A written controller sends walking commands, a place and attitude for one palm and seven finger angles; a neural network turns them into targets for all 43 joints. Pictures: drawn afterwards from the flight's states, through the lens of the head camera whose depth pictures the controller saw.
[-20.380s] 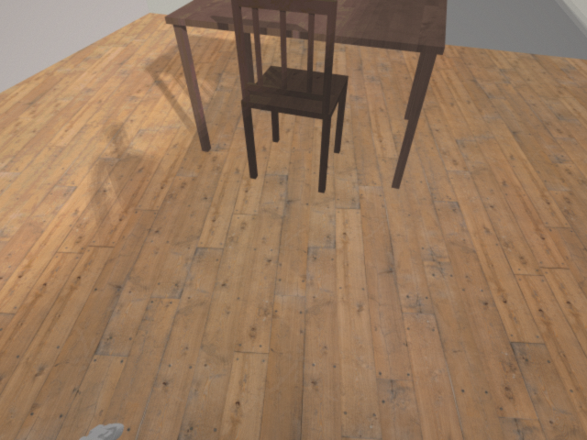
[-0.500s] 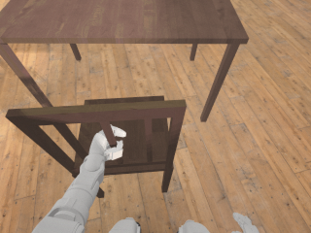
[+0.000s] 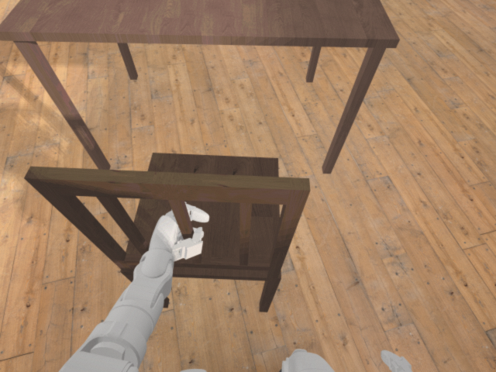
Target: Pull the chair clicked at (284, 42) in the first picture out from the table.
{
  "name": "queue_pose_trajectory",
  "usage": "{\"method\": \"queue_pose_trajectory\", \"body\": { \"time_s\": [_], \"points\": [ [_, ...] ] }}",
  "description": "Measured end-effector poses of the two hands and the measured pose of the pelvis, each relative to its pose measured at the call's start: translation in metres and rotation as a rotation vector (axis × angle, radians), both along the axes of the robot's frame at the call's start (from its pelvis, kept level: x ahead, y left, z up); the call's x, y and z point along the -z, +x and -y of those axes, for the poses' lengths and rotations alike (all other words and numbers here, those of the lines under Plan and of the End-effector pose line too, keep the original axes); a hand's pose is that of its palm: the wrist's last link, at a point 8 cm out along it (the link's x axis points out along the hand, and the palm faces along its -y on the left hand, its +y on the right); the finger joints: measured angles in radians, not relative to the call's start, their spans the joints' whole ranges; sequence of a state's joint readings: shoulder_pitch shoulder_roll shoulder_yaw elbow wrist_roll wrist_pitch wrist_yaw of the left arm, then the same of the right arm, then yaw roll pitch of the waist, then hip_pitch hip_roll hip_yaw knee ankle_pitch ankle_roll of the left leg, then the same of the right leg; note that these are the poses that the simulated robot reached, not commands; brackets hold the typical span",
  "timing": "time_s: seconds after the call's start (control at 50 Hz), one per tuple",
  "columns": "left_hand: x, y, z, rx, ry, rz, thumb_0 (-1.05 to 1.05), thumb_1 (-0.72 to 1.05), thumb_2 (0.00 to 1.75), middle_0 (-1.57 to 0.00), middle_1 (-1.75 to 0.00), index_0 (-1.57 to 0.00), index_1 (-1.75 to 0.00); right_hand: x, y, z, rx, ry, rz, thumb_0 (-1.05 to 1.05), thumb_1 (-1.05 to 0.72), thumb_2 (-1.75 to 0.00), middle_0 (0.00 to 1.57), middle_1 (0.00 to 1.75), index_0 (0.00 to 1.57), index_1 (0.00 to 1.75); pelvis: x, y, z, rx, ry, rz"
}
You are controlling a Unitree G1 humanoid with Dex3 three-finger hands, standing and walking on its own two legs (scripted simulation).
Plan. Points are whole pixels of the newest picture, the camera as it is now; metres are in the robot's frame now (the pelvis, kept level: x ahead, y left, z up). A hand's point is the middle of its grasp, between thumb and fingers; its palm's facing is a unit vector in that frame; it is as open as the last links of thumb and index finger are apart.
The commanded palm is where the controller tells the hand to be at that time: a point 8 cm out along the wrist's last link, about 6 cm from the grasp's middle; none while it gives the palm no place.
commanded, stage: step backward, pulling the chair out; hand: left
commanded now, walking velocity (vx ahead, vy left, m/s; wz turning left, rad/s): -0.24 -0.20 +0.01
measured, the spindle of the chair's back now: (188, 234) +0.36 +0.13 -0.08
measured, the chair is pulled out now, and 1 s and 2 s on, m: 0.50 0.61 0.61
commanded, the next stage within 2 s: stop walking, hand still on the chair in 0.06 s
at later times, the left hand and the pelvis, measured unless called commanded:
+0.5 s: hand (189, 301) +0.23 +0.11 -0.06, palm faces -0.08 -0.99 -0.15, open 5.0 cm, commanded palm +0.22 +0.16 -0.05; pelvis -0.07 +0.00 +0.00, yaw -1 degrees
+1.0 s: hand (187, 304) +0.22 +0.11 -0.06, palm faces -0.07 -0.98 -0.16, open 5.1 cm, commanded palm +0.21 +0.16 -0.05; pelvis -0.04 +0.00 +0.00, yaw -2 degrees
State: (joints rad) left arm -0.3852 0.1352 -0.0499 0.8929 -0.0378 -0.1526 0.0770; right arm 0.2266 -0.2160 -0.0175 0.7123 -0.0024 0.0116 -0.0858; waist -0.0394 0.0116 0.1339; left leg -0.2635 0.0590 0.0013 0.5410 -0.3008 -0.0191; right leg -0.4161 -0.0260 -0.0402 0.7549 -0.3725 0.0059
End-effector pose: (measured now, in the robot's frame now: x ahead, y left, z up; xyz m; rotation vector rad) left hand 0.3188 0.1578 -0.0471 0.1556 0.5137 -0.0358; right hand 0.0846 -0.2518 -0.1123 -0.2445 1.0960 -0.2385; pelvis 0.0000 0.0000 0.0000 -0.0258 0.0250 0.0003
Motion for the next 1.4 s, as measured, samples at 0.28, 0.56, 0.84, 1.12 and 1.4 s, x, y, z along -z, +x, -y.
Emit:
{"method": "queue_pose_trajectory", "body": {
  "time_s": [0.28, 0.56, 0.84, 1.12, 1.4],
  "points": [
    [-0.002, -0.055, 0.000, -0.020, 0.040, 0.001, 0.03, 0.71, 0.81, -0.35, -1.24, -0.50, -1.45, 0.017, -0.059, 0.002, 0.030, 0.047, 0.027, 0.01, -0.90, -0.90, 0.21, 0.30, 0.20, 0.30, 0.008, -0.065, 0.007, 0.003, 0.008, 0.024],
    [-0.002, -0.107, -0.004, 0.013, 0.016, -0.013, 0.03, 0.72, 0.82, -0.31, -1.29, -0.50, -1.45, 0.001, -0.081, -0.006, 0.034, 0.011, 0.066, 0.01, -0.90, -0.90, 0.20, 0.30, 0.20, 0.30, 0.003, -0.070, -0.007, 0.017, 0.013, 0.065],
    [-0.003, -0.108, -0.005, 0.010, 0.026, -0.014, 0.03, 0.70, 0.85, -0.34, -1.30, -0.50, -1.45, 0.002, -0.027, -0.036, -0.011, 0.103, 0.136, 0.01, -0.90, -0.90, 0.20, 0.30, 0.20, 0.30, -0.002, -0.042, -0.007, 0.039, 0.027, 0.054],
    [-0.003, -0.109, -0.004, -0.016, 0.023, -0.022, 0.03, 0.71, 0.85, -0.33, -1.30, -0.50, -1.45, -0.020, 0.005, 0.001, -0.008, 0.014, 0.210, 0.01, -0.90, -0.90, 0.20, 0.30, 0.20, 0.30, -0.003, -0.037, 0.003, 0.035, 0.028, 0.053],
    [-0.005, -0.102, -0.009, 0.021, 0.000, 0.031, 0.01, 0.31, 0.62, -0.44, -1.40, -0.50, -1.45, -0.007, -0.009, 0.009, -0.002, 0.057, 0.214, 0.01, -0.90, -0.90, 0.20, 0.30, 0.20, 0.30, 0.011, -0.038, 0.005, 0.015, 0.029, -0.054]
  ]
}}
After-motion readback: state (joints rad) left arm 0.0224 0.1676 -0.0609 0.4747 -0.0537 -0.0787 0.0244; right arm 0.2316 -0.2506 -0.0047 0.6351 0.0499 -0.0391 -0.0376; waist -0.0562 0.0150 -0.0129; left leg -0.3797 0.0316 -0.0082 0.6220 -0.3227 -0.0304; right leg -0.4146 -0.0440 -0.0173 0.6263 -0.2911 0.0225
